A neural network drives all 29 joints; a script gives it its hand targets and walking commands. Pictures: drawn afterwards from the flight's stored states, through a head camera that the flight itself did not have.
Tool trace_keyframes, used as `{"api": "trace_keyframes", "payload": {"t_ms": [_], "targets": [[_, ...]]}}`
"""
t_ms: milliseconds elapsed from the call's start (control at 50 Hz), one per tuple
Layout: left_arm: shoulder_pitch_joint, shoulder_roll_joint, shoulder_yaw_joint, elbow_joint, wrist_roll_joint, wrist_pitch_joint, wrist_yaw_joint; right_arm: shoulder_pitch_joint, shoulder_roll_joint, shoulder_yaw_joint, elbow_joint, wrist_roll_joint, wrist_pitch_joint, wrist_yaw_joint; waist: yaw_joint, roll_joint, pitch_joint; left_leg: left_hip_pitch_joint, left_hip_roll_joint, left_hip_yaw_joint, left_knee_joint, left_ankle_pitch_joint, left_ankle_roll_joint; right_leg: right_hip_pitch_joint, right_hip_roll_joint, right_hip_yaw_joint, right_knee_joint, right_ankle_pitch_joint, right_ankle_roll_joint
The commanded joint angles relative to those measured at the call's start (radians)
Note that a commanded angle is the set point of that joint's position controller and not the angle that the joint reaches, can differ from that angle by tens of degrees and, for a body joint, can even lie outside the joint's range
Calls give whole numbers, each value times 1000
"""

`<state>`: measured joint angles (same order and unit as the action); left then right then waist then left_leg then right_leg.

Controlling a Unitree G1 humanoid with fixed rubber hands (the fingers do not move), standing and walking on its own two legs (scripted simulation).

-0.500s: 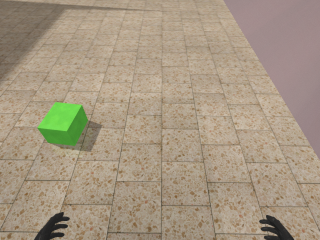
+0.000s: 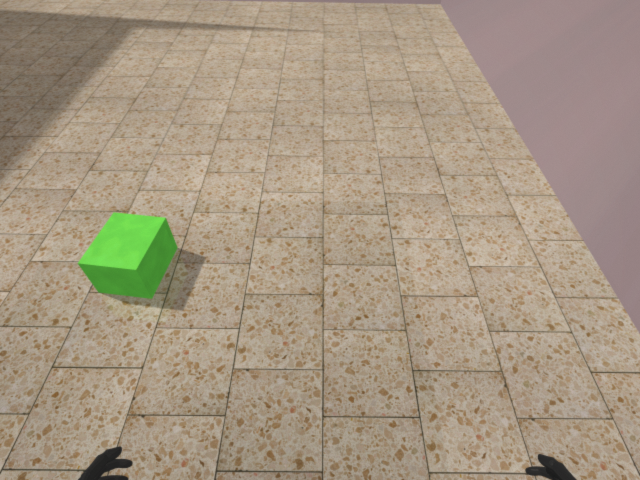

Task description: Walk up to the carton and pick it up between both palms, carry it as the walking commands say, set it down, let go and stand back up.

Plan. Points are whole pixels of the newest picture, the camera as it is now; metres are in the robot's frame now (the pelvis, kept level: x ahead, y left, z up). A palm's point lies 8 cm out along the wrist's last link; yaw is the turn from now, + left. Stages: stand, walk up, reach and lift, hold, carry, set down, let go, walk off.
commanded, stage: stand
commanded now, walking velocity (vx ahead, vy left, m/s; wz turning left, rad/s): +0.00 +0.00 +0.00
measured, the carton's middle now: (132, 254) +1.02 +0.75 -0.69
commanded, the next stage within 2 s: walk up in 0.90 s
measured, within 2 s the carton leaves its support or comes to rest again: neither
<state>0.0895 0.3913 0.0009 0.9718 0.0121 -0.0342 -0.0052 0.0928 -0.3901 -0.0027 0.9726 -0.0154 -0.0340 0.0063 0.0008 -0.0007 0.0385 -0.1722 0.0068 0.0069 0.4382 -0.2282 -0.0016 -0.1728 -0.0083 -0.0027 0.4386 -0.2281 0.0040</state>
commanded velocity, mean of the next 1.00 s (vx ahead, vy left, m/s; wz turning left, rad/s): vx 0.00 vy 0.00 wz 0.00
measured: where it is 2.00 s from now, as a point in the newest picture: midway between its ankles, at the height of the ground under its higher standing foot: outside the picture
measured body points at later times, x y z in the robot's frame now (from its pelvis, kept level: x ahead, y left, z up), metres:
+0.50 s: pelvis +0.00 +0.00 +0.00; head +0.00 +0.00 +0.45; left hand +0.11 +0.32 -0.11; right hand +0.11 -0.32 -0.11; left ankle +0.01 +0.12 -0.74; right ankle +0.01 -0.12 -0.74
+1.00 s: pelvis +0.01 +0.00 +0.01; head +0.01 +0.00 +0.46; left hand +0.12 +0.32 -0.11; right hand +0.11 -0.32 -0.11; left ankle +0.01 +0.12 -0.74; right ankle +0.01 -0.12 -0.74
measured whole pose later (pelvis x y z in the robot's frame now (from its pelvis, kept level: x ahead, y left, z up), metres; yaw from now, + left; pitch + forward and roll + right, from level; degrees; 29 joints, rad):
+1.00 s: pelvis +0.01 +0.00 +0.01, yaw +0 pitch -2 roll +0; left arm 0.08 0.40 0.00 1.06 0.01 -0.02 0.00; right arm 0.09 -0.39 -0.01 1.06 -0.01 -0.02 0.00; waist 0.00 0.00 0.04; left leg -0.12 0.01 0.01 0.34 -0.19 0.00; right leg -0.12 -0.01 0.00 0.34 -0.19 0.01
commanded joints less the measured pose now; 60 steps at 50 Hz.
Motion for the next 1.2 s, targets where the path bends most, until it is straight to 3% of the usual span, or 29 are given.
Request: {"api": "trace_keyframes", "payload": {"t_ms": [0,360,1060,1080,1100,1120,1140,1160,1180], "targets": [[-48,169,32,-28,-1,-9,5,-46,-168,-33,-26,1,-9,-4,0,2,-59,18,107,-98,-95,116,40,12,-105,97,-95,110,-40],[-50,177,28,32,-2,-1,7,-47,-175,-32,35,3,-2,-7,0,1,-51,37,116,-99,-139,107,33,28,-114,99,-140,104,-35],[-48,181,31,44,-3,5,11,-41,-179,-35,47,3,4,-12,-1,2,-59,66,122,-95,-150,174,31,58,-121,93,-152,164,-31],[236,194,87,64,9,48,43,-52,-128,-77,-37,-18,68,30,89,23,-94,-259,5,-54,145,-165,-17,239,-311,300,-132,-236,-64],[114,190,88,45,12,59,58,-74,-38,-49,-32,-15,76,28,76,-266,27,-354,-17,-11,285,-152,-16,142,-358,204,-133,40,-113],[118,161,85,3,11,59,59,-73,-35,-67,-73,-9,85,25,74,-278,31,-364,0,-17,473,-284,-21,72,-410,218,-153,201,-159],[95,136,80,-22,11,62,61,-47,-36,-80,-85,-6,87,24,56,-199,26,-353,25,-25,592,-297,-31,19,-425,181,-123,321,-172],[59,115,79,-45,14,62,56,-3,-33,-83,-84,-6,88,24,35,-140,-1,-337,43,-20,596,-273,-36,13,-405,125,-93,346,-161],[21,117,81,-69,21,53,49,28,-28,-82,-82,-6,91,33,16,-129,-15,-313,47,-12,549,-246,-44,-31,-378,70,-90,296,-134]]}}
